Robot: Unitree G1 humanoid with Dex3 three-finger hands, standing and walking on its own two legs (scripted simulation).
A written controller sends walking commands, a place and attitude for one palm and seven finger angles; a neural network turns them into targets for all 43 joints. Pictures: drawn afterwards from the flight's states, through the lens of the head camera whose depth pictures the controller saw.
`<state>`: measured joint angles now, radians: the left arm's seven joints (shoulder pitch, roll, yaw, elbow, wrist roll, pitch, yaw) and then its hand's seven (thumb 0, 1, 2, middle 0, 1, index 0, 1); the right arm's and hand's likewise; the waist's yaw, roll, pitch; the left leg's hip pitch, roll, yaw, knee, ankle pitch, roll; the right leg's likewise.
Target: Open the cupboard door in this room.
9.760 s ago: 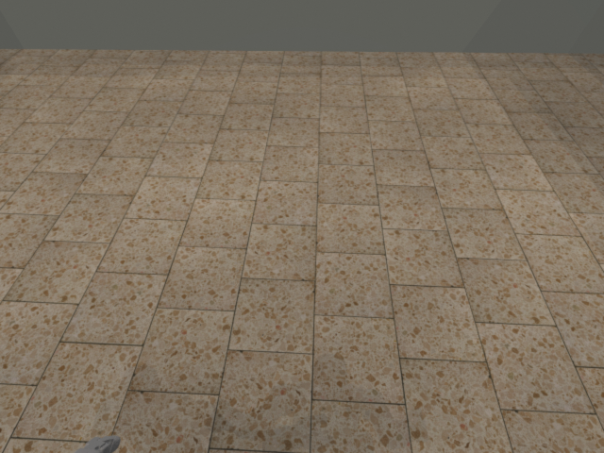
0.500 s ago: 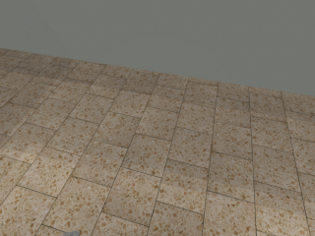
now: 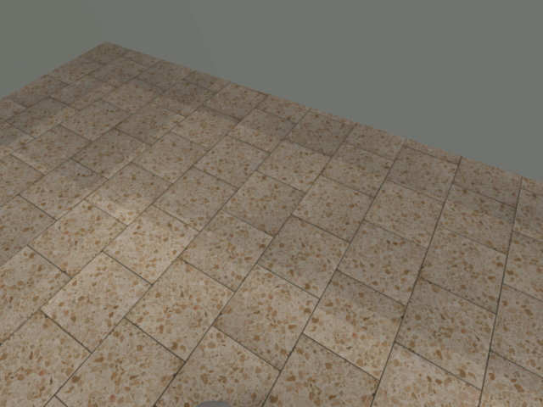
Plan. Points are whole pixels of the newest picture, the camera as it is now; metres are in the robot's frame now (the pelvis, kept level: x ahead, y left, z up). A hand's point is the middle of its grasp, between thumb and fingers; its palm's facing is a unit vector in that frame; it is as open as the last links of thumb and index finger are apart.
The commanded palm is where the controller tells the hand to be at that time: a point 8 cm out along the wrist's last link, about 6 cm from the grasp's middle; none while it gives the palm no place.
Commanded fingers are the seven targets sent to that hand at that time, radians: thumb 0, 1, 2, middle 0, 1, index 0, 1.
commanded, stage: turn or walk to find it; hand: left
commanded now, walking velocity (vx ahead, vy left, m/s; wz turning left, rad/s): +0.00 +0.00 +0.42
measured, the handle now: out of the picture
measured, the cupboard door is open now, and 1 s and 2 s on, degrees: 0 0 0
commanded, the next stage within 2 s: none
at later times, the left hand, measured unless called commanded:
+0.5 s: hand out of the picture +0.04 +0.23 -0.15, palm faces +0.21 -0.94 -0.25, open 7.4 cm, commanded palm none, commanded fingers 0.00 0.90 0.90 -0.20 -0.30 -0.20 -0.30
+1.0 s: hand out of the picture -0.11 +0.20 -0.18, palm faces +0.47 -0.85 -0.23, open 7.4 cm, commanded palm none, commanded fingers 0.00 0.90 0.90 -0.20 -0.30 -0.20 -0.30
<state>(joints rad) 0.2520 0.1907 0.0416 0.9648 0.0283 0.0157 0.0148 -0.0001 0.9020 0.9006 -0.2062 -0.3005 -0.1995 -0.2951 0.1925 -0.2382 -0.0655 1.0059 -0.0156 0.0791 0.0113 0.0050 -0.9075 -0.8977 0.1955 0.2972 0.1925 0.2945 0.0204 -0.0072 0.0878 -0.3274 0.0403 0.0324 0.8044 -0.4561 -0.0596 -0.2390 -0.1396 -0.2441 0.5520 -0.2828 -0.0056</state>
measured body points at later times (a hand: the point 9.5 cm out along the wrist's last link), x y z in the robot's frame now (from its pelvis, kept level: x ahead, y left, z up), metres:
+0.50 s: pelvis -0.03 +0.01 +0.00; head +0.00 +0.01 +0.45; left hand +0.03 +0.28 -0.13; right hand +0.08 -0.22 -0.15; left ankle -0.02 +0.13 -0.74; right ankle -0.01 -0.12 -0.71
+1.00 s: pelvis -0.05 +0.01 -0.01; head -0.01 +0.03 +0.44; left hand -0.14 +0.24 -0.16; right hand +0.13 -0.20 -0.15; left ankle -0.12 +0.11 -0.73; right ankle -0.01 -0.11 -0.74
